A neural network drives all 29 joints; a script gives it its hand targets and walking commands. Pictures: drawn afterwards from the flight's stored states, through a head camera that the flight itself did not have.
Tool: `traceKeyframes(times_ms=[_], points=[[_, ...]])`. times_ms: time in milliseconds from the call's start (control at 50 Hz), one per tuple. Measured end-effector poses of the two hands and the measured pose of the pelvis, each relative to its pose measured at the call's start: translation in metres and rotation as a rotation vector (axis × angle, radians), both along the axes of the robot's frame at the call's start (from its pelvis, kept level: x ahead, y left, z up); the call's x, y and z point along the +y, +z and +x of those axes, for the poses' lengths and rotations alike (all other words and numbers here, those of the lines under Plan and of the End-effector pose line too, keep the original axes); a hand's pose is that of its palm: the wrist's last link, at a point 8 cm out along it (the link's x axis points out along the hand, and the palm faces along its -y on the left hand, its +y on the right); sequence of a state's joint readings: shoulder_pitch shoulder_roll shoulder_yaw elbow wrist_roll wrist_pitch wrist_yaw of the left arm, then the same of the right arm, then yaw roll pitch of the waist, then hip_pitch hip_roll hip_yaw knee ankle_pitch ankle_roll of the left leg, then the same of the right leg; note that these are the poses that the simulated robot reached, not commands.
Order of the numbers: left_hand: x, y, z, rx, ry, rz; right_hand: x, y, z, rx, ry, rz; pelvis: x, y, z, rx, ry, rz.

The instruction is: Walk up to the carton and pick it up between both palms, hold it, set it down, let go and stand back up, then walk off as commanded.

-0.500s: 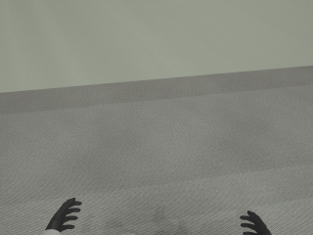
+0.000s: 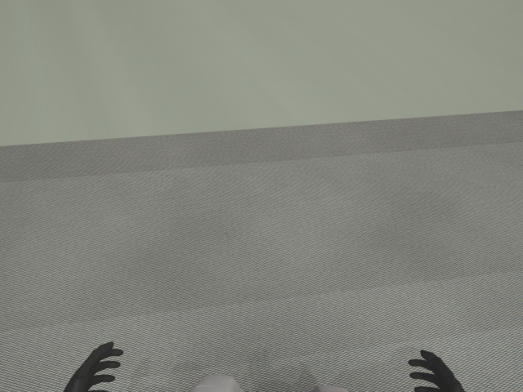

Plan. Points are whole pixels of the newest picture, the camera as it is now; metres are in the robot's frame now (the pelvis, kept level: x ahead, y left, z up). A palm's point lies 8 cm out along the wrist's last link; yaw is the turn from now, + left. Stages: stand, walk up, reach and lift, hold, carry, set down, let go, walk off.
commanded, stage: walk up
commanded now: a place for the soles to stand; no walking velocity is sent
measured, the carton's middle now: out of the picture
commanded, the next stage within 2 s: none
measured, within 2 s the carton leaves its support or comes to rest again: neither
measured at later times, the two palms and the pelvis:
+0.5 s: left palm out of the picture +0.04 +0.37 -0.09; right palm out of the picture +0.03 -0.23 -0.09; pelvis -0.08 +0.06 -0.01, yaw -2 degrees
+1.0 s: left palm out of the picture -0.10 +0.42 -0.10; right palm out of the picture -0.09 -0.18 -0.12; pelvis -0.20 +0.11 -0.01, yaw +0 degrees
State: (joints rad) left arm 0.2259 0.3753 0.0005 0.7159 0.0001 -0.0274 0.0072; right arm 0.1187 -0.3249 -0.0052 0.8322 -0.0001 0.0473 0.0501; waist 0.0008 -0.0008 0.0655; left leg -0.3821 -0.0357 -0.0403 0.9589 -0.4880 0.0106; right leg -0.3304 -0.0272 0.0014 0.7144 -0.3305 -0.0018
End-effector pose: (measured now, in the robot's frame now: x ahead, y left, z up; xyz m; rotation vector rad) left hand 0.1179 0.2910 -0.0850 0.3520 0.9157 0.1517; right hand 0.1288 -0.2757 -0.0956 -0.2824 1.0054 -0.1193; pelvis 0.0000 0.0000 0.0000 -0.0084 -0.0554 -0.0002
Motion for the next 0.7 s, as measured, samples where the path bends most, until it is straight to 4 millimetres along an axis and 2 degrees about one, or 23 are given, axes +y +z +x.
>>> traceKeyframes(times_ms=[80,140,220,300,400,520,600,700], points=[[0.032,-0.007,-0.015,0.024,0.004,0.026,0.01,0.004,-0.009,0.009,0.014,-0.028,0.02,-0.004,-0.012,0.02,0.008,-0.021],[0.056,-0.017,-0.028,0.057,0.006,0.032,0.022,0.001,-0.028,0.043,0.013,-0.052,0.037,-0.009,-0.023,0.029,0.016,-0.023],[0.071,-0.017,-0.044,0.105,0.004,0.032,0.033,0.006,-0.058,0.086,-0.015,-0.075,0.052,-0.002,-0.037,0.022,0.005,-0.027],[0.081,-0.012,-0.055,0.108,0.0,0.041,0.041,0.006,-0.076,0.092,-0.03,-0.082,0.062,0.0,-0.049,0.02,0.0,-0.018],[0.087,-0.007,-0.067,0.095,-0.005,0.06,0.048,0.003,-0.086,0.047,-0.034,-0.069,0.067,-0.002,-0.065,0.001,-0.01,0.002],[0.081,-0.001,-0.085,0.068,-0.021,0.081,0.044,0.0,-0.099,-0.012,-0.038,-0.035,0.062,-0.006,-0.088,-0.03,-0.03,0.024],[0.071,0.004,-0.114,0.071,-0.016,0.084,0.04,-0.002,-0.111,-0.024,-0.042,-0.01,0.056,-0.004,-0.105,-0.051,-0.035,0.034],[0.073,0.012,-0.146,0.096,-0.006,0.093,0.042,-0.001,-0.129,-0.016,-0.04,0.0,0.058,0.003,-0.122,-0.047,-0.033,0.033]])
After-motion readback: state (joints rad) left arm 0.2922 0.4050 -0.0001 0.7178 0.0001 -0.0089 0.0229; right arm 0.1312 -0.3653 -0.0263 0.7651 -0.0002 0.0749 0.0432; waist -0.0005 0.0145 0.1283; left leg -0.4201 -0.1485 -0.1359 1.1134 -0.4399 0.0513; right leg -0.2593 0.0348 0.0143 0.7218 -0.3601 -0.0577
